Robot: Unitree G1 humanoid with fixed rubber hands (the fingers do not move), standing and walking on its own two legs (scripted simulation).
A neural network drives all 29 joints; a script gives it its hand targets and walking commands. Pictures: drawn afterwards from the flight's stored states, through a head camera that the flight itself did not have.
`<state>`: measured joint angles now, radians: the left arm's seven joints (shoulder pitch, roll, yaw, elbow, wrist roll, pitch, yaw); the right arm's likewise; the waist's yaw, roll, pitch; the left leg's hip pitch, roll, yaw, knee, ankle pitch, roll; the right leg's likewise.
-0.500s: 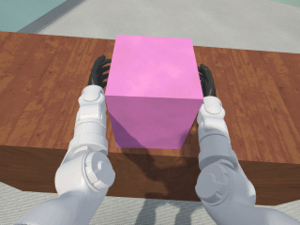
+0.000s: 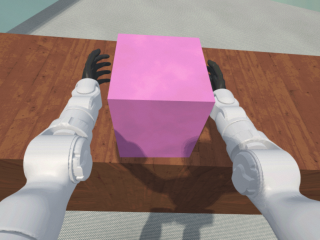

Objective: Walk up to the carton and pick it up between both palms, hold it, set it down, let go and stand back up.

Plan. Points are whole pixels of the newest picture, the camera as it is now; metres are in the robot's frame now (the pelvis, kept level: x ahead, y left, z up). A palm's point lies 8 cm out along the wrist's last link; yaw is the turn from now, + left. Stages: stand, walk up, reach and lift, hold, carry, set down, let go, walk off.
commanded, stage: set down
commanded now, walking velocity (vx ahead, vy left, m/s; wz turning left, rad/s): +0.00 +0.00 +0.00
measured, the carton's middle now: (157, 101) +0.45 +0.05 +0.07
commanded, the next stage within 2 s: none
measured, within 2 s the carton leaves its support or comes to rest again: neither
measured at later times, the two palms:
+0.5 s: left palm (79, 67) +0.44 +0.23 +0.17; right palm (250, 66) +0.46 -0.15 +0.19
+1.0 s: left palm (59, 33) +0.44 +0.25 +0.24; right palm (261, 41) +0.46 -0.14 +0.25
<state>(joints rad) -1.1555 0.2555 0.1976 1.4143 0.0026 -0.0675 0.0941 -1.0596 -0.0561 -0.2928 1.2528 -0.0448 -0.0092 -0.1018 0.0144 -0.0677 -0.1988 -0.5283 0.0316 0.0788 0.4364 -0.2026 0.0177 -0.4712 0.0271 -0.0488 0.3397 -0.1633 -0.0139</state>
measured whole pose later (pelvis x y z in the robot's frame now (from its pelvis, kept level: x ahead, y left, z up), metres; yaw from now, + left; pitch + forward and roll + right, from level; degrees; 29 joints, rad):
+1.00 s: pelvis -0.01 -0.02 +0.00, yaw +3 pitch +14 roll -1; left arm -1.39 0.47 -0.09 1.41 -0.31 0.18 0.02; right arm -1.38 -0.28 0.00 1.35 0.39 0.24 -0.13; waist -0.04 -0.06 -0.22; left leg -0.48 0.03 0.02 0.41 -0.17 -0.01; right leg -0.41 0.04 -0.11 0.32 -0.15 -0.04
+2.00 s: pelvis -0.04 -0.02 +0.01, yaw +2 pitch +1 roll +0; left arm -0.58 0.29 0.13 0.59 -0.18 0.25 0.02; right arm -0.58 -0.14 0.02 0.64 0.30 0.17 -0.17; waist 0.04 -0.03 -0.04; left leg -0.24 0.03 0.05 0.38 -0.15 0.00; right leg -0.20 0.03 -0.07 0.34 -0.16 -0.04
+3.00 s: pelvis +0.00 -0.01 +0.01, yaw +1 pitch -2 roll +0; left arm 0.17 0.23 0.03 0.29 -0.11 0.07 -0.01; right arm 0.20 -0.14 0.02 0.35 0.13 -0.03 -0.04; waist 0.03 -0.02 0.04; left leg -0.08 0.01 0.07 0.31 -0.19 0.01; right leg -0.05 0.02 -0.05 0.28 -0.19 -0.03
